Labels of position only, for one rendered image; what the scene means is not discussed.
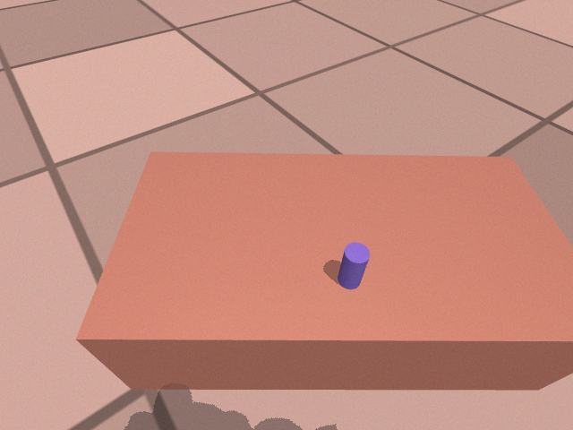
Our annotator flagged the can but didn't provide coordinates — can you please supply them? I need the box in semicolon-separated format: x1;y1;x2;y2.
338;243;370;289

